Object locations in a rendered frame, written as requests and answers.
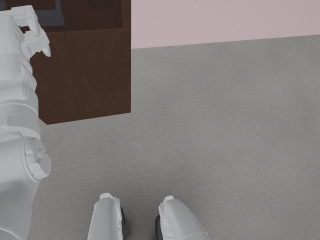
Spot robot left hand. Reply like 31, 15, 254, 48
0, 5, 51, 62

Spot cabinet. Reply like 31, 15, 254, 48
29, 0, 131, 125

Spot handle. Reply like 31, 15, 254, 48
0, 0, 65, 28

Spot drawer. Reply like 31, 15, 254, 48
0, 0, 123, 34

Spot robot shin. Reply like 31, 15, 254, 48
94, 192, 123, 240
160, 195, 174, 240

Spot left robot shin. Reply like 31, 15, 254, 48
94, 192, 123, 240

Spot left robot upper arm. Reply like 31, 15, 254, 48
0, 136, 52, 240

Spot robot left forearm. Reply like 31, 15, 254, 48
0, 53, 41, 143

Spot right robot shin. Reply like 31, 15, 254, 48
160, 195, 174, 240

